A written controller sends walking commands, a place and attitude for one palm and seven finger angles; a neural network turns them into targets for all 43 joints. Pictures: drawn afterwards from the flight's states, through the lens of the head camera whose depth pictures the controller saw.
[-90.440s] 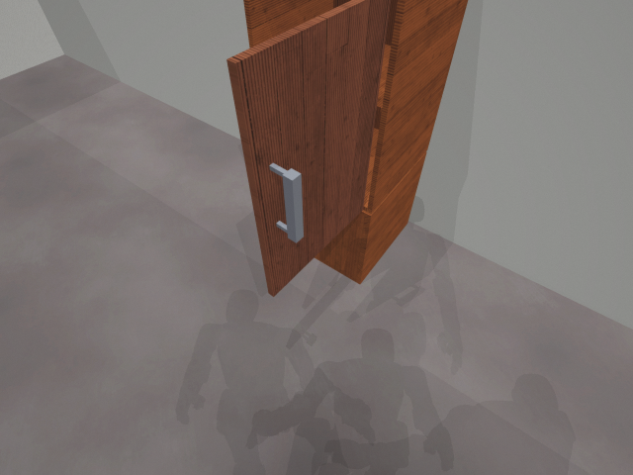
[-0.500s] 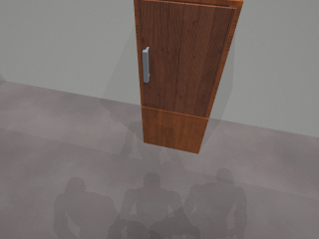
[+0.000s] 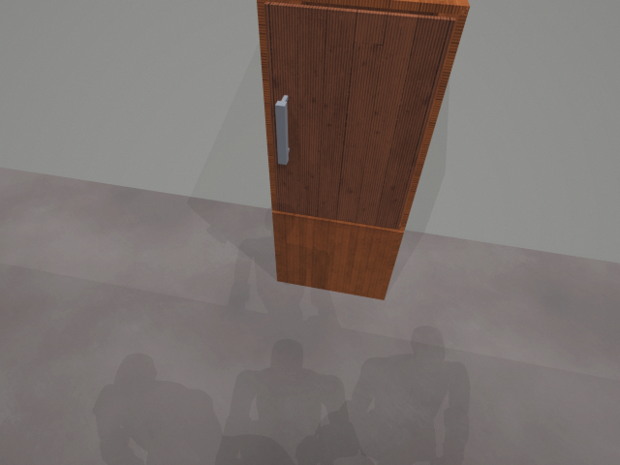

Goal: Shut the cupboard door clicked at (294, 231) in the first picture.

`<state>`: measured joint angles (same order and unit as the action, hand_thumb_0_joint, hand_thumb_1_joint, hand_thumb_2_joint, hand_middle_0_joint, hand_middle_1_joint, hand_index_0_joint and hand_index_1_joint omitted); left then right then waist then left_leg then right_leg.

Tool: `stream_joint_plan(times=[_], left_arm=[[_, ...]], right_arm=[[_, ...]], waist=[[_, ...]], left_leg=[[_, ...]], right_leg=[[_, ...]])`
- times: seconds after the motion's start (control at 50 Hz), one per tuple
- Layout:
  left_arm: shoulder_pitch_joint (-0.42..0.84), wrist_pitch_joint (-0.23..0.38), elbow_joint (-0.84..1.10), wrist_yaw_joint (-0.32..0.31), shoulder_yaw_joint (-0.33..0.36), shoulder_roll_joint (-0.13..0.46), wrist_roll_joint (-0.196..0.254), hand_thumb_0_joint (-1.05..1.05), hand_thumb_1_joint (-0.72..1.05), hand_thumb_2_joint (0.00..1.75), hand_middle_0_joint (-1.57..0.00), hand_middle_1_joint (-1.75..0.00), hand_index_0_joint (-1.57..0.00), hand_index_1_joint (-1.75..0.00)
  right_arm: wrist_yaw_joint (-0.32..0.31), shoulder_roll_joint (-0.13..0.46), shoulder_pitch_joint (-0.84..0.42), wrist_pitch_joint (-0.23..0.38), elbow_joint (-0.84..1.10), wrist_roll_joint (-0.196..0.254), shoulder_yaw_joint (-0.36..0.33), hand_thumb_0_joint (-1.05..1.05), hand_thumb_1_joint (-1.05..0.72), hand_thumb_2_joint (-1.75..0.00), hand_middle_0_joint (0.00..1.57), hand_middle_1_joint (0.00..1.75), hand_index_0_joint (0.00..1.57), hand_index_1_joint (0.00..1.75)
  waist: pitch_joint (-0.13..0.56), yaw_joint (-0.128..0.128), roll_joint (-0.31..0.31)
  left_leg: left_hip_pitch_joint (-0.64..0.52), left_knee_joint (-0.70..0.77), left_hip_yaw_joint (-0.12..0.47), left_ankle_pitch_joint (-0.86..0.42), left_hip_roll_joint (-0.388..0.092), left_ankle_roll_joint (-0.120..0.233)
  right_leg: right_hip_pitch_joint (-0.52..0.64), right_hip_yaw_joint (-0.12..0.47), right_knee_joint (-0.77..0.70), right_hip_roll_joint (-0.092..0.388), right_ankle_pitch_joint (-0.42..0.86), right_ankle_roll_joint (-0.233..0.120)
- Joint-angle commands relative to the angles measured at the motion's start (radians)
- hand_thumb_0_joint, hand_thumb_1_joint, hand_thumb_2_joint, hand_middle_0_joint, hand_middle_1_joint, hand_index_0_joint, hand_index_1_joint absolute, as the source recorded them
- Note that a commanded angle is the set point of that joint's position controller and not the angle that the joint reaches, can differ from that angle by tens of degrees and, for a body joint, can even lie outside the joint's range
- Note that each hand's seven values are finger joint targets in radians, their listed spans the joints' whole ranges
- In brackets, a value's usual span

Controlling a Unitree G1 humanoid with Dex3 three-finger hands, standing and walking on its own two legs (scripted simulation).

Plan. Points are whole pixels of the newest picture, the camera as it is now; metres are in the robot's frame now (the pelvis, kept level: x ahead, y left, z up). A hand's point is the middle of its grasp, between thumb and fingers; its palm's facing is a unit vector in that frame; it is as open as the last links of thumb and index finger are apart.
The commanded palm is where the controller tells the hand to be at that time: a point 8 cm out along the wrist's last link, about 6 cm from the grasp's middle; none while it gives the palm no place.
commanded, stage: let the arm hang, fingers relaxed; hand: left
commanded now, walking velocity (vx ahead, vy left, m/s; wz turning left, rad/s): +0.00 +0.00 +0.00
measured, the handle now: (284, 130) +0.89 +0.11 -0.04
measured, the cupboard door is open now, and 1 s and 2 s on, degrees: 0 0 0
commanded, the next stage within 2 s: look to check the result in 0.04 s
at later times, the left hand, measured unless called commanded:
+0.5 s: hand out of the picture -0.01 +0.19 -0.17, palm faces +0.01 -0.98 -0.22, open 7.4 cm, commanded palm none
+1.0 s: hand out of the picture +0.06 +0.20 -0.17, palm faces -0.02 -0.96 -0.27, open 7.4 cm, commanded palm none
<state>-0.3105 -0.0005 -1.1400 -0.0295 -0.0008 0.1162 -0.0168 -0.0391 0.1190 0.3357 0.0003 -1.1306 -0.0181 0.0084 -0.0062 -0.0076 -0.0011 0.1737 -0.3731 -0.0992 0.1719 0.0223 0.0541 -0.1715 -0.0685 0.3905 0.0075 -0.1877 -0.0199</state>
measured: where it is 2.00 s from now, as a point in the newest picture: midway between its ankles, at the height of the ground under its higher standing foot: outside the picture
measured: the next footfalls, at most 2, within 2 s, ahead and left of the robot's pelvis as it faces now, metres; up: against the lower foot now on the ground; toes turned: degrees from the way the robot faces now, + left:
none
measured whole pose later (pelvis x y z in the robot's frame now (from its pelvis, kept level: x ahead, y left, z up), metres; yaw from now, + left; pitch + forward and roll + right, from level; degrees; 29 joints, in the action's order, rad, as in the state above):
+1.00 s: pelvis +0.02 -0.01 +0.00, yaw +0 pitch -1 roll +0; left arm -0.19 0.01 -1.13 -0.02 0.01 0.24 -0.02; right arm -0.02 0.24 0.19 0.01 -1.13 -0.01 0.00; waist -0.04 -0.01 0.00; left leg 0.12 -0.32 -0.10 0.17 0.02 0.04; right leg -0.12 -0.07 0.34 0.00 -0.19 -0.03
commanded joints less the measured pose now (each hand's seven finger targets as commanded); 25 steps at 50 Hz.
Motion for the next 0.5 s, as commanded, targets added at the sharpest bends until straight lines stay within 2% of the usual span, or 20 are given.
stream_joint_plan(times=[0.0, 0.14, 0.2, 0.24, 0.48], left_arm=[[-0.077, 0.01, 0.015, -0.008, 0.024, 0.108, 0.002, 0.0, 0.9, 0.9, -0.2, -0.3, -0.2, -0.3], [-0.08, 0.011, 0.017, -0.008, 0.028, 0.118, -0.002, 0.0, 0.9, 0.9, -0.2, -0.3, -0.2, -0.3], [-0.075, 0.012, 0.016, -0.007, 0.029, 0.121, -0.002, 0.0, 0.9, 0.9, -0.2, -0.3, -0.2, -0.3], [-0.074, 0.017, 0.02, -0.007, 0.03, 0.136, -0.003, 0.0, 0.9, 0.9, -0.2, -0.3, -0.2, -0.3], [-0.021, 0.016, 0.025, -0.003, 0.034, 0.182, -0.002, 0.0, 0.9, 0.9, -0.2, -0.3, -0.2, -0.3]], right_arm=[[-0.003, 0.105, 0.058, 0.013, 0.022, 0.002, -0.016, 0.0, -0.9, -0.9, 0.2, 0.3, 0.2, 0.3], [-0.004, 0.129, 0.049, 0.012, 0.031, 0.003, -0.026, 0.0, -0.9, -0.9, 0.2, 0.3, 0.2, 0.3], [-0.003, 0.132, 0.042, 0.016, 0.033, 0.003, -0.028, 0.0, -0.9, -0.9, 0.2, 0.3, 0.2, 0.3], [-0.003, 0.148, 0.036, 0.018, 0.036, 0.005, -0.031, 0.0, -0.9, -0.9, 0.2, 0.3, 0.2, 0.3], [0.001, 0.187, -0.016, 0.019, 0.034, 0.005, -0.032, 0.0, -0.9, -0.9, 0.2, 0.3, 0.2, 0.3]], waist=[[-0.099, 0.007, 0.028], [-0.106, 0.006, 0.03], [-0.088, 0.006, 0.023], [-0.07, 0.005, -0.003], [-0.08, 0.004, 0.013]], left_leg=[[0.066, 0.124, 0.159, 0.098, -0.135, -0.013], [0.066, 0.139, 0.174, 0.143, -0.143, -0.01], [0.054, 0.144, 0.176, 0.129, -0.145, -0.008], [0.029, 0.122, 0.165, 0.074, -0.142, -0.006], [0.01, 0.133, 0.161, 0.06, -0.148, -0.009]], right_leg=[[-0.036, 0.113, -0.075, 0.087, -0.018, -0.025], [-0.05, 0.111, -0.066, 0.08, -0.028, -0.023], [-0.04, 0.112, -0.06, 0.082, -0.008, -0.022], [-0.039, 0.118, -0.066, 0.085, 0.006, -0.025], [-0.034, 0.126, -0.078, 0.092, 0.001, -0.026]])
